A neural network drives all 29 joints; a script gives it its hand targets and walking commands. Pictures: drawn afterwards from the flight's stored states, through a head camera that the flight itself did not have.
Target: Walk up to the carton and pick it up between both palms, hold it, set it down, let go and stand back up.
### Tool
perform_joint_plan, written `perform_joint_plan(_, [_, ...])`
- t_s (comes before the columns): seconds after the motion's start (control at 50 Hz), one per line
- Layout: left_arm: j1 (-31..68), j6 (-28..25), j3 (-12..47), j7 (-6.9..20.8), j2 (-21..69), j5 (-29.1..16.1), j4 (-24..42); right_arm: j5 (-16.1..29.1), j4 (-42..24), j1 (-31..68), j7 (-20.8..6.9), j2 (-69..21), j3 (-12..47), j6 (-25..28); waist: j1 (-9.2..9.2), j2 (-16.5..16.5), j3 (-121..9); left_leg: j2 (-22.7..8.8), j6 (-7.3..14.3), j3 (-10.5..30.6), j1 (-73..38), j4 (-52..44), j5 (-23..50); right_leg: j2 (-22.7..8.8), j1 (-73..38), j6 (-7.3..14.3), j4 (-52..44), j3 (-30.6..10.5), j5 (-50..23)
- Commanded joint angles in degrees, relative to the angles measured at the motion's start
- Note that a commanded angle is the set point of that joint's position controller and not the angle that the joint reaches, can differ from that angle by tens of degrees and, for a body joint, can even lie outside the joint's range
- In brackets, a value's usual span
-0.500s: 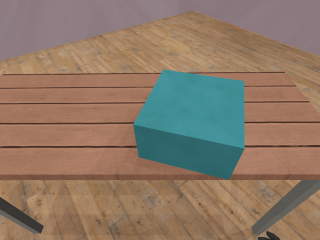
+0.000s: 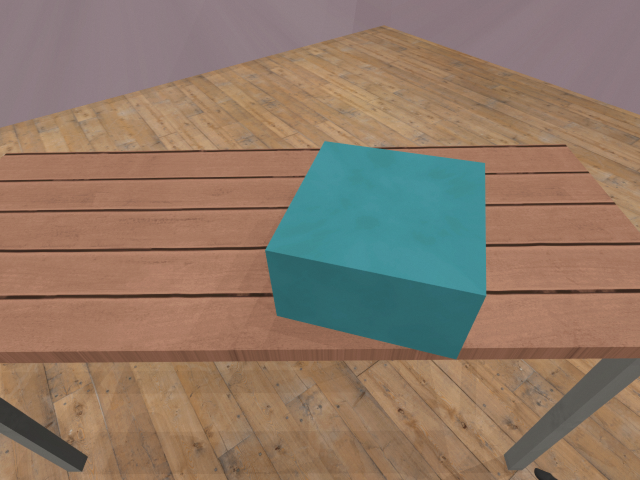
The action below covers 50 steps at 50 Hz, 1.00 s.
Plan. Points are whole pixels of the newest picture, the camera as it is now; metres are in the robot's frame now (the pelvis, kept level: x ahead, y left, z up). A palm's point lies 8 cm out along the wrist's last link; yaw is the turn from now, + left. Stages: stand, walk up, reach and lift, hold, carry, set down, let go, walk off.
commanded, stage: stand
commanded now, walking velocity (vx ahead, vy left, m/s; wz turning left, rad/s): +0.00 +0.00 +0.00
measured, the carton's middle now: (382, 237) +0.47 -0.06 +0.05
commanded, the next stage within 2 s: none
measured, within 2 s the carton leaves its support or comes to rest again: neither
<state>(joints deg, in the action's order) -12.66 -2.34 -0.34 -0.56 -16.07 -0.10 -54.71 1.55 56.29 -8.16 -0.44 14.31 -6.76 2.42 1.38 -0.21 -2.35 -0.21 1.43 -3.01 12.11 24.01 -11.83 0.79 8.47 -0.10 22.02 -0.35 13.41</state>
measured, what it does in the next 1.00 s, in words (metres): stands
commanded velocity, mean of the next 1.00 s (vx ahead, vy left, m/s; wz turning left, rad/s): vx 0.00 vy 0.00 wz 0.00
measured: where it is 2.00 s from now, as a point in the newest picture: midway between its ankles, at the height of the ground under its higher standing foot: outside the picture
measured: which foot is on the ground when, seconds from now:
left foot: down 0.00-1.00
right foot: down 0.00-1.00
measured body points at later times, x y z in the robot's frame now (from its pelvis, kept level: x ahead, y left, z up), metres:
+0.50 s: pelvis -0.01 +0.00 +0.00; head -0.02 +0.00 +0.45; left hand +0.06 +0.28 -0.13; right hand +0.10 -0.27 -0.12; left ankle +0.01 +0.10 -0.74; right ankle -0.02 -0.12 -0.74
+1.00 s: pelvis -0.01 +0.00 +0.00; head -0.02 +0.00 +0.45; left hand +0.06 +0.28 -0.13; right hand +0.10 -0.27 -0.13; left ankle +0.01 +0.10 -0.74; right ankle -0.02 -0.12 -0.74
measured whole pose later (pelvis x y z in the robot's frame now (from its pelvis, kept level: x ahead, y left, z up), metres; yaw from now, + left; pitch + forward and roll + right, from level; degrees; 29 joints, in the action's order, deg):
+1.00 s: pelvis -0.01 +0.00 +0.00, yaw +0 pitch -1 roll -1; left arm -12.1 -2.3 -0.3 -0.6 -16.1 -0.1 -57.7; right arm 1.5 58.2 -8.2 -0.3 14.4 -6.8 2.4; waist 1.3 -0.4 -0.4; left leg -0.2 1.4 -3.0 11.6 24.0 -11.1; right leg 0.8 7.9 -0.1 22.0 -0.4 12.7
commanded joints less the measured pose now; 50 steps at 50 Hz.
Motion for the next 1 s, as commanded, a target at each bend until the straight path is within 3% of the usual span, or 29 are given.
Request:
perform_joint_plan(0.0, [3.0, -1.4, -2.7, -0.6, -12.8, 2.4, 1.5, -3.2, -3.4, 3.2, 0.4, 14.9, 0.3, 0.6, -1.73, -1.5, -0.5, -7.4, 1.1, 7.4, -5.7, -6.8, 9.6, -7.0, -0.3, 2.1, -4.4, -4.8, -9.1])
perform_joint_plan(0.02, [2.3, -1.4, -2.8, -0.6, -13.3, 2.2, 1.7, -3.7, -2.6, 2.5, 0.3, 16.0, 0.3, 0.6, -1.39, -1.4, -0.3, -7.4, 1.3, 7.0, -6.5, -5.9, 10.3, -7.3, 0.3, 2.1, -4.3, -4.8, -10.2])
perform_joint_plan(0.04, [2.9, -1.4, -3.0, -0.7, -14.1, 2.3, 1.4, -4.0, -2.4, 3.6, 0.7, 15.5, 0.5, 0.4, -0.91, -3.8, -0.3, -7.9, 1.2, 7.2, -7.0, -5.5, 11.8, -7.6, 0.4, 2.6, -4.1, -5.7, -10.2])
perform_joint_plan(0.06, [3.6, -1.4, -3.0, -1.0, -14.0, 2.6, 1.0, -3.6, -2.6, 2.5, 0.8, 15.6, 0.3, 0.2, -2.05, -2.0, -1.0, -8.4, 0.8, 7.4, -7.5, -6.1, 11.4, -7.7, 0.5, 2.5, -4.9, -5.5, -10.8])
perform_joint_plan(0.08, [3.4, -1.7, -3.3, -0.8, -14.3, 2.2, 1.9, -3.3, -2.4, 3.3, 0.7, 16.0, -0.2, 0.3, -1.8, -0.2, -0.6, -8.2, 1.0, 7.6, -7.6, -6.3, 11.6, -7.8, 0.8, 2.6, -4.7, -5.8, -12.1])
perform_joint_plan(0.1, [2.5, -1.6, -2.9, -0.7, -14.1, 2.5, 1.4, -3.2, -2.4, 2.5, 0.5, 15.5, 0.4, 0.5, -1.65, -2.3, -1.3, -8.1, 1.1, 7.3, -7.5, -5.4, 12.1, -7.9, -0.3, 2.3, -4.6, -6.1, -11.9])
perform_joint_plan(0.16, [4.5, -2.3, -2.7, -0.7, -13.3, 2.4, 1.7, -3.3, -2.2, 2.8, 0.7, 15.6, 0.6, 0.9, -2.44, -1.3, -0.2, -8.0, 1.1, 7.4, -7.0, -5.7, 12.3, -7.7, 0.7, 2.0, -4.2, -5.4, -13.5])
perform_joint_plan(0.18, [3.0, -2.0, -2.7, -0.5, -13.7, 2.5, 1.1, -3.2, -2.5, 3.5, 0.3, 15.4, 0.5, 1.1, -1.96, -3.1, 0.0, -7.9, 1.1, 7.6, -6.7, -6.3, 11.6, -7.4, 0.1, 1.9, -4.6, -5.7, -10.8])
perform_joint_plan(0.26, [3.8, -1.6, -3.2, -0.7, -14.6, 2.5, 1.0, -3.5, -1.9, 2.0, 0.7, 16.0, 0.2, 0.4, -1.94, -1.0, 2.7, -8.3, 1.5, 7.6, -5.8, -6.4, 11.9, -7.8, 1.1, 2.6, -5.1, -5.8, -11.4])
perform_joint_plan(0.32, [2.0, -1.4, -3.2, -0.7, -13.4, 2.2, 0.4, -3.7, -1.4, 0.4, 0.9, 17.0, 0.2, 0.1, -1.68, -3.1, 1.5, -7.5, 1.2, 6.8, -6.8, -6.2, 10.3, -7.2, 0.7, 2.0, -5.2, -4.9, -9.3])
perform_joint_plan(0.36, [3.8, -1.7, -3.0, -0.9, -14.2, 2.3, 0.1, -3.5, -1.3, 1.7, 0.6, 16.2, 0.4, 0.4, -2.19, -3.1, -0.8, -7.9, 0.7, 6.4, -8.9, -6.2, 11.5, -7.7, -0.4, 2.3, -5.6, -5.6, -12.9])
perform_joint_plan(0.42, [2.9, -1.9, -2.8, -0.9, -13.0, 1.7, 0.8, -3.5, -1.6, 3.1, 0.3, 14.6, 1.4, 0.4, -1.41, -1.1, -1.9, -7.7, 1.0, 7.4, -8.2, -5.7, 15.4, -7.5, -1.3, 2.0, -3.4, -5.2, -14.4])
perform_joint_plan(0.44, [1.9, -1.7, -3.1, -1.0, -13.5, 1.8, 0.0, -3.6, -1.6, 3.7, 0.4, 16.0, 0.4, 0.4, -0.67, -2.1, -2.4, -8.2, 1.1, 7.3, -9.0, -5.5, 14.3, -7.7, -0.7, 2.1, -4.6, -5.3, -12.9])
perform_joint_plan(0.52, [4.5, -1.1, -3.2, -1.0, -14.5, 2.2, -0.8, -2.9, -1.6, 3.0, 0.5, 14.4, 1.0, 0.7, -1.94, -2.2, 0.9, -8.0, 0.5, 7.4, -5.8, -7.1, 11.2, -7.8, -0.8, 2.1, -4.4, -5.7, -10.8])
perform_joint_plan(0.56, [3.2, -1.2, -3.0, -0.6, -14.5, 2.2, -0.9, -3.4, -1.1, 3.3, 0.9, 15.7, 0.6, 0.3, -1.13, -4.0, 2.9, -8.1, 0.9, 7.7, -5.3, -6.8, 11.0, -8.1, 0.3, 2.3, -5.4, -5.6, -10.8])
perform_joint_plan(0.6, [4.1, -1.2, -2.7, -0.7, -13.3, 2.2, 0.0, -3.2, -1.7, 2.9, 0.5, 15.1, 0.4, 0.5, -1.58, 0.1, 2.4, -8.2, 1.4, 8.1, -5.2, -7.2, 8.7, -7.8, 0.2, 2.5, -4.6, -5.3, -11.2])
perform_joint_plan(0.62, [5.1, -1.0, -3.4, -0.7, -14.2, 2.5, -0.1, -3.5, -1.5, 2.5, 0.7, 15.2, 1.0, 0.7, -2.31, -2.6, 1.6, -7.5, 1.0, 6.9, -6.0, -7.2, 9.8, -7.3, -0.1, 2.6, -4.5, -5.9, -11.2])
perform_joint_plan(0.64, [4.8, -1.3, -3.1, -0.6, -13.1, 2.4, -0.2, -3.6, -1.3, 3.9, 0.7, 16.5, 0.5, 0.7, -1.54, -0.8, 0.2, -7.4, 1.2, 7.6, -7.7, -7.2, 10.1, -7.3, 1.0, 2.5, -5.4, -5.1, -9.8])
perform_joint_plan(0.7, [3.5, -1.5, -2.7, -0.6, -14.1, 2.1, -0.7, -3.6, -0.9, 3.1, 0.6, 15.4, 0.9, 0.0, -2.48, -3.7, 1.0, -7.4, 0.8, 7.5, -7.3, -7.5, 7.1, -7.3, 1.3, 1.8, -5.7, -6.3, -8.0])
perform_joint_plan(0.72, [2.9, -1.2, -2.6, -0.8, -12.9, 1.9, -0.5, -3.7, -0.9, 3.0, 0.5, 14.8, 1.4, 0.4, -1.5, -4.2, 0.9, -8.1, 1.4, 7.9, -6.5, -6.5, 7.1, -7.4, 0.3, 2.0, -5.8, -6.1, -8.3])
perform_joint_plan(0.74, [4.7, -1.3, -2.5, -1.0, -14.0, 2.5, -1.0, -3.7, -0.7, 2.4, 0.5, 14.3, 1.4, 0.1, -2.08, -1.5, 2.6, -8.3, 1.0, 7.8, -5.7, -8.2, 8.6, -7.9, 1.2, 2.5, -4.8, -6.4, -8.0])
perform_joint_plan(0.76, [3.1, -1.3, -2.5, -0.7, -12.3, 2.4, -0.3, -3.6, -0.4, 2.5, 0.9, 16.1, 0.8, 0.4, -0.99, -3.3, 1.9, -7.9, 1.3, 7.4, -6.8, -6.9, 7.7, -7.4, 1.3, 1.9, -5.8, -5.5, -6.8])
perform_joint_plan(0.8, [3.6, -1.4, -2.8, -0.9, -14.6, 2.5, -0.5, -3.7, -1.0, 3.0, 0.6, 15.8, 0.9, 0.0, -1.29, -0.5, 2.6, -8.1, 1.3, 7.5, -7.1, -6.9, 9.0, -7.1, 1.7, 2.0, -5.4, -5.6, -8.1])
perform_joint_plan(0.84, [5.1, -1.4, -2.8, -0.9, -13.6, 2.5, -0.7, -3.2, -1.9, 3.9, 0.2, 14.9, 1.0, 0.5, -2.46, 0.0, 0.3, -7.9, 1.0, 7.4, -7.5, -7.6, 6.9, -7.2, 1.1, 1.9, -5.6, -5.8, -7.8])
perform_joint_plan(0.88, [3.0, -1.5, -3.2, -0.8, -14.8, 2.3, -0.7, -3.6, -1.0, 2.9, 0.4, 14.7, 1.4, 0.3, -1.5, -4.8, 1.3, -7.7, 1.1, 7.2, -7.6, -6.1, 10.5, -7.8, 0.0, 2.0, -5.5, -6.8, -10.3])
perform_joint_plan(0.92, [3.9, -1.2, -2.5, -0.8, -13.4, 1.9, -1.0, -2.9, 0.0, 1.7, 0.6, 15.2, 1.1, 0.0, -1.72, -0.9, 0.8, -7.9, 0.8, 8.2, -7.3, -7.1, 11.7, -7.8, 0.0, 2.0, -4.9, -5.9, -11.4])
perform_joint_plan(0.94, [3.5, -1.2, -3.0, -0.9, -13.4, 2.0, -0.7, -3.6, -0.6, 2.9, 0.6, 15.4, 1.2, 0.2, -1.02, -4.5, 2.7, -7.8, 0.8, 7.0, -5.4, -6.7, 11.1, -8.0, -0.1, 1.9, -5.6, -6.3, -10.8])
perform_joint_plan(0.96, [3.8, -1.3, -2.8, -0.7, -13.2, 1.7, -0.8, -3.2, -0.3, 1.6, 0.8, 14.3, 1.2, 0.4, -1.83, -2.0, 2.0, -7.9, 0.9, 7.5, -5.8, -7.3, 9.6, -7.6, 0.1, 2.0, -4.7, -6.3, -10.5])
perform_joint_plan(0.98, [5.4, -1.5, -2.6, -0.6, -12.5, 2.0, -0.2, -3.2, -0.4, 3.0, 1.0, 15.1, 1.1, 0.4, -1.68, -2.1, 0.6, -8.0, 0.8, 7.6, -7.4, -7.3, 9.8, -7.3, 0.3, 1.6, -4.7, -5.4, -10.5])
